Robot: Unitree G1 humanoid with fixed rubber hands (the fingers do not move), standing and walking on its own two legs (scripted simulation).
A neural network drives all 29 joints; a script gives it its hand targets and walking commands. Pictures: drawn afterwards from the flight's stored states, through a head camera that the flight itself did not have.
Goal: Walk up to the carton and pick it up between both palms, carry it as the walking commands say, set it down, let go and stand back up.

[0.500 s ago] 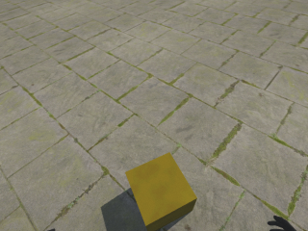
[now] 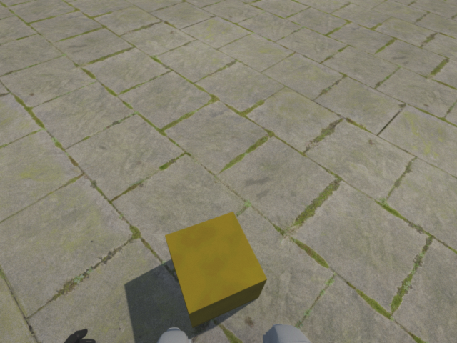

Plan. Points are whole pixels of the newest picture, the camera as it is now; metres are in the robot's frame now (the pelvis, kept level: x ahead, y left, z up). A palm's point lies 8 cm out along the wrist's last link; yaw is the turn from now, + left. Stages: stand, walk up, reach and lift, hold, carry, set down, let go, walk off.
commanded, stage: walk up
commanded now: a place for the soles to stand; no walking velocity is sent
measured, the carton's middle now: (213, 267) +0.47 +0.04 -0.63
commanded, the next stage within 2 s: none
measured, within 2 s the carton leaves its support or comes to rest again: neither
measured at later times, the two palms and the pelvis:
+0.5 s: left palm out of the picture -0.08 +0.20 -0.11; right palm out of the picture +0.07 -0.43 -0.07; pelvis -0.08 -0.12 +0.01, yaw +17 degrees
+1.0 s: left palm out of the picture -0.09 +0.21 -0.09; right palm (439, 315) +0.18 -0.38 -0.09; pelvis -0.01 -0.10 +0.01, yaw +23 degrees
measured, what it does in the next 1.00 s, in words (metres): steps to the right, turning left: right foot, then left foot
